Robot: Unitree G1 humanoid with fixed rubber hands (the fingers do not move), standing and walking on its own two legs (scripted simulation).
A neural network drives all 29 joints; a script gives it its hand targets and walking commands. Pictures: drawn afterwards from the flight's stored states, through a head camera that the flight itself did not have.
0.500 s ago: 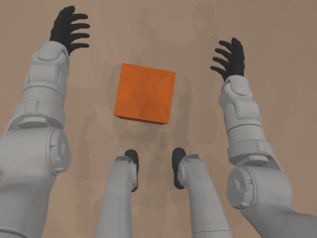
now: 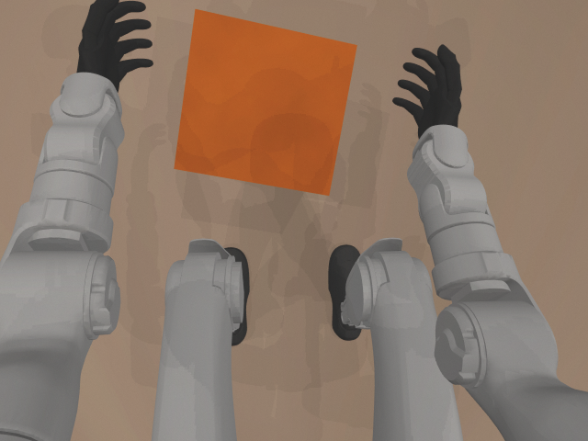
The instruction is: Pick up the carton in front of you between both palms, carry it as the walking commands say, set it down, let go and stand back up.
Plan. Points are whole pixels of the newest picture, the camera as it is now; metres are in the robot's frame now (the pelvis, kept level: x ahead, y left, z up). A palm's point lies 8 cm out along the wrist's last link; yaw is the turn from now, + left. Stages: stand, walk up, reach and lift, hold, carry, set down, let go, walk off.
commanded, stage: reach and lift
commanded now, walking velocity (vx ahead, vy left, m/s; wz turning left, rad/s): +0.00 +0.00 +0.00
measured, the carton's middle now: (264, 121) +0.48 +0.07 -0.34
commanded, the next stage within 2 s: none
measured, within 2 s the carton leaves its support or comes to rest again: leaves its support in 1.16 s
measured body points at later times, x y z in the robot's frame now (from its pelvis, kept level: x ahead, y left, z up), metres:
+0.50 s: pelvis -0.02 +0.00 -0.09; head +0.34 +0.06 +0.16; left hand +0.52 +0.23 -0.29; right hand +0.51 -0.15 -0.27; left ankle +0.10 +0.11 -0.43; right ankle +0.11 -0.13 -0.43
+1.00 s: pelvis -0.02 +0.00 -0.08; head +0.33 +0.07 +0.18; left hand +0.52 +0.21 -0.27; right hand +0.51 -0.10 -0.26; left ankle +0.10 +0.11 -0.43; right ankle +0.11 -0.13 -0.43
